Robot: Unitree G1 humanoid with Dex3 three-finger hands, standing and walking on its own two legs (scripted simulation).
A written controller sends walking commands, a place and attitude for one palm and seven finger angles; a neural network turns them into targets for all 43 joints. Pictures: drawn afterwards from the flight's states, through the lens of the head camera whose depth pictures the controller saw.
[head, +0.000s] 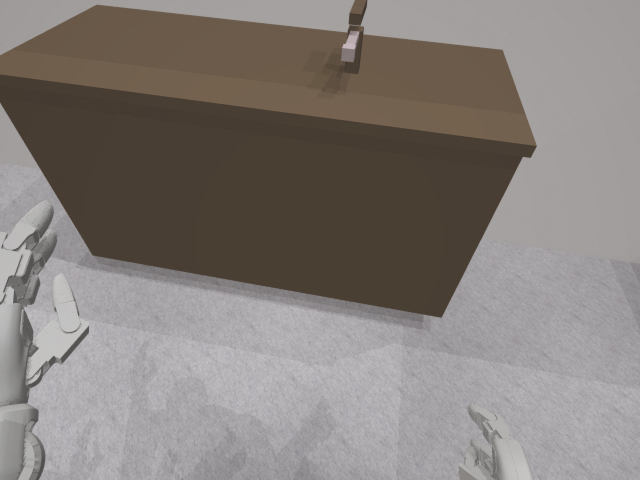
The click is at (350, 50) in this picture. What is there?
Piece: tap's lever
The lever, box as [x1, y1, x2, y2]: [341, 44, 355, 61]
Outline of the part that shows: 343,44 341,60 353,61 355,45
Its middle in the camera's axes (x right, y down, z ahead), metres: +0.06 -0.42 +0.87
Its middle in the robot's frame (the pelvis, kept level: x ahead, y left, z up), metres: +0.95 +0.01 +0.13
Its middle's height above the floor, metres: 0.90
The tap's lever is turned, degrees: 0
